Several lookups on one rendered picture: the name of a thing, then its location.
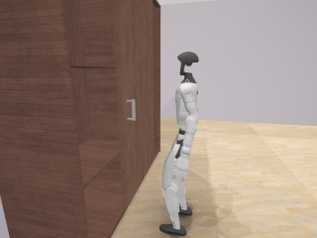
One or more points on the wardrobe door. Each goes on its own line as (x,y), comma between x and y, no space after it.
(155,77)
(134,60)

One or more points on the right robot shin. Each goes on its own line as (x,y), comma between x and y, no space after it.
(181,194)

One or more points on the robot left upper arm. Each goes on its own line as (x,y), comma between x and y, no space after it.
(187,94)

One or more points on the robot head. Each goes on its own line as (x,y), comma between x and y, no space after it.
(187,58)

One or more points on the left robot hand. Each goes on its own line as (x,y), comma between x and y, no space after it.
(182,164)

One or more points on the handle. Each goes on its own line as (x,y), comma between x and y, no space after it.
(133,109)

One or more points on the robot left forearm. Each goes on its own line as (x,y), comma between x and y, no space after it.
(190,131)

